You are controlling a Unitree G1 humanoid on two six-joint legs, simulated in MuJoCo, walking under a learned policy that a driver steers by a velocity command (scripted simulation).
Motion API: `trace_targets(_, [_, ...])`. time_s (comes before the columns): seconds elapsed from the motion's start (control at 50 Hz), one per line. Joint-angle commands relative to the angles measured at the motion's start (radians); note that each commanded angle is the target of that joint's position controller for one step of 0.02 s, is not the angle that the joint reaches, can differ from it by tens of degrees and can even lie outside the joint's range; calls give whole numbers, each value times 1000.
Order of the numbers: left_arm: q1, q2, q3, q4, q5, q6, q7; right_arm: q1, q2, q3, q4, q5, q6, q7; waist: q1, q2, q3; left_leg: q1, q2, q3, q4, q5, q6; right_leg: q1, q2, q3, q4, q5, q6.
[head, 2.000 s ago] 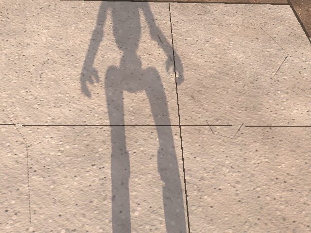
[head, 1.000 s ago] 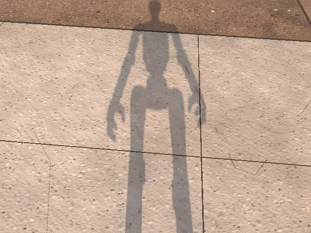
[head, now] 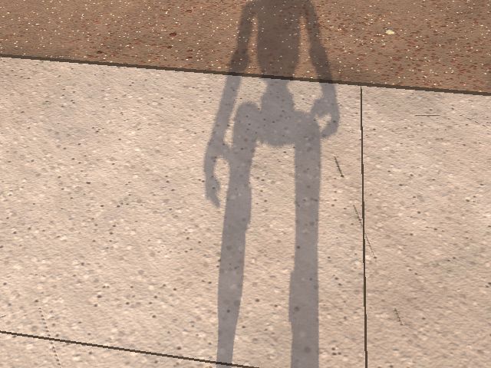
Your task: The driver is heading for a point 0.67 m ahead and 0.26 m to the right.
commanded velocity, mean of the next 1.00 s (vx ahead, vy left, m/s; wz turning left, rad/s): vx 0.50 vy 0.00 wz -0.39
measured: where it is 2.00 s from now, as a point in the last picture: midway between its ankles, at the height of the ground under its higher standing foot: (327, 284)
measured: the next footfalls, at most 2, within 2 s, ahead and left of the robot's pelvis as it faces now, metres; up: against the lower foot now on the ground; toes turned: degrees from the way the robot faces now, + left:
left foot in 0.10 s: +0.24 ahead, +0.10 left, +0.00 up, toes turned +4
right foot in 0.66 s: +0.49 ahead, -0.09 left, +0.00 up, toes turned -20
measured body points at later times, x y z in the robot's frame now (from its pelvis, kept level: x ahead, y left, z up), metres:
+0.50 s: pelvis +0.27 +0.03 +0.00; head +0.30 +0.03 +0.45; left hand +0.43 +0.25 -0.14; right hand +0.20 -0.20 -0.14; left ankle +0.20 +0.10 -0.74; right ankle +0.41 -0.12 -0.69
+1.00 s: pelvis +0.53 -0.07 +0.00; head +0.55 -0.10 +0.45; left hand +0.64 +0.19 -0.12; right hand +0.58 -0.36 -0.11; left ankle +0.73 +0.05 -0.67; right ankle +0.46 -0.08 -0.74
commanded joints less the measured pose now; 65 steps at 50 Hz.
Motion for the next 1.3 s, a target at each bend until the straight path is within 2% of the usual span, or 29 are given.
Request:
trace_targets(0.02, [74,145,25,-6,9,-1,13,-109,-66,-12,-90,2,-21,-4,-9,-100,56,-21,-36,26,-61,-50,29,37,-309,127,20,605,-109])
trace_targets(0.06, [40,161,30,-8,12,1,18,-33,-83,-22,-75,1,-31,-11,-57,-111,21,109,-81,42,-108,-132,64,52,-313,105,128,835,-89])
trace_targets(0.1, [7,168,31,-14,5,6,15,247,-124,-48,16,-9,-48,-28,-175,-88,-121,453,-114,46,-201,-99,114,-29,-268,60,440,890,-57])
trace_targets(0.12, [-3,138,20,-48,-6,3,12,429,-202,-72,52,-35,-55,-40,-233,-12,-243,721,88,-171,-203,-170,168,-243,-222,29,724,564,-38])
trace_targets(0.14, [127,33,4,-57,-43,7,1,460,-283,-94,58,-40,-47,-37,-166,220,-352,955,369,-665,-311,-225,311,-602,-28,0,1085,-227,3])
trace_targets(0.16, [54,145,33,-46,-17,15,8,381,-223,-86,43,-2,-35,-27,-159,35,-278,863,324,-672,-366,-297,283,-682,-72,136,1156,-212,-16])
trace_targets(0.2, [-63,115,35,-78,-14,10,3,221,-110,-55,21,2,-48,-21,-97,-21,-61,594,248,-387,-436,-166,207,-672,-150,141,1075,-50,-17])
trace_targets(0.26, [-44,74,39,-69,14,49,-15,244,-54,-37,56,5,-71,-34,-43,23,-23,455,169,-184,-484,-35,130,-575,-178,132,991,3,6])
trace_targets(0.36, [-201,66,42,-138,12,79,-35,328,-91,-44,77,7,-90,-41,-45,22,24,475,147,-29,-522,80,107,-726,-201,98,909,148,27])
trace_targets(0.52, [-463,50,19,-253,12,71,-51,441,-108,-41,108,6,-80,-62,-105,26,63,629,156,129,-483,308,83,-714,-155,-39,507,260,2])
trace_targets(0.58, [-443,71,29,-263,17,70,-50,439,-132,-48,111,1,-66,-73,-76,49,33,716,180,178,-360,623,75,-636,-99,-82,458,147,-51])
trace_targets(0.64, [-236,123,59,-210,21,66,-41,409,-176,-62,92,-4,-43,-74,14,72,-92,711,191,201,3,806,75,-395,-4,-99,404,15,-125])
trace_targets(0.66, [-94,167,82,-170,31,58,-31,385,-184,-65,73,2,-38,-66,87,25,-162,576,172,213,251,620,49,-182,-21,-28,308,34,-165])
trace_targets(0.68, [-36,275,113,-168,40,57,-18,400,-103,-49,22,14,-41,-54,75,-143,-258,249,76,211,601,-27,7,90,-294,352,281,-23,-262])
trace_targets(0.7, [-58,330,122,-189,16,70,-20,351,-107,-53,-50,20,-51,-37,38,-221,-312,-59,-129,26,842,-539,-28,222,-454,852,114,7,-388])
trace_targets(0.72, [-92,298,114,-182,0,78,-13,234,-136,-56,-71,9,-62,-32,40,-77,-175,-176,-44,-85,819,-428,-16,141,-422,695,83,20,-342])
trace_targets(0.76, [-191,206,91,-191,-6,69,-4,243,-127,-53,-65,14,-76,-32,-46,19,-31,-91,24,-81,639,-294,-18,-98,-338,484,52,220,-247])
trace_targets(0.78, [-216,184,83,-195,-15,60,1,258,-123,-53,-64,-7,-60,-34,-78,17,-21,-27,39,-83,582,-285,-34,-170,-289,410,47,318,-221])
trace_targets(0.82, [-205,178,76,-196,-21,37,2,277,-106,-51,-68,-26,-22,-26,-101,-15,-47,36,44,-75,520,-280,-63,-217,-238,345,47,441,-209])
trace_targets(0.88, [-140,218,84,-190,-21,26,-1,194,-99,-47,-109,-25,2,-18,-84,-45,-36,-14,41,-50,416,-200,-93,-233,-201,317,36,480,-188])
trace_targets(0.98, [-24,222,82,-189,-17,35,-1,-4,-114,-42,-188,-18,6,-13,-8,-86,-15,-131,17,-53,218,-52,-100,-127,-192,364,44,475,-142])
trace_targets(1.08, [35,198,67,-175,-6,45,17,-83,-91,-18,-221,-3,-15,-13,28,-110,-23,-20,-70,-1,4,18,-57,-61,-167,292,164,854,-74])
trace_targets(1.16, [-47,234,70,-195,-1,33,28,159,-166,-38,-147,-5,-43,-34,-91,-140,-99,298,-124,-25,-174,25,22,-55,-168,323,386,1001,-12])
trace_targets(1.18, [-80,237,69,-206,-15,24,23,276,-182,-42,-116,-11,-62,-43,-159,-102,-148,472,-64,-59,-264,228,45,-117,-129,303,545,874,2])
trace_targets(1.2, [-27,163,51,-241,-32,16,21,375,-254,-51,-110,-27,-73,-50,-150,68,-295,749,202,-267,-124,793,115,-295,-46,247,835,293,26])
trace_targets(1.22, [159,135,52,-212,-71,33,30,366,-272,-62,-111,-4,-53,-37,-82,225,-466,920,423,-550,-109,1108,309,-477,91,197,1101,-409,50])
trace_targets(1.24, [130,207,61,-174,-20,50,35,309,-208,-52,-135,24,-37,-30,-75,56,-414,778,361,-545,-185,886,300,-492,42,240,1150,-306,45])
trace_targets(1.28, [-10,177,54,-190,5,68,20,157,-82,-11,-146,21,-29,-34,-47,-10,-176,526,238,-345,-290,543,226,-515,-26,225,1046,-218,67])
trace_targets(1.3, [-37,163,50,-192,12,84,11,146,-71,-2,-137,19,-28,-40,-39,21,-125,438,194,-274,-333,478,197,-480,-51,217,974,-193,77])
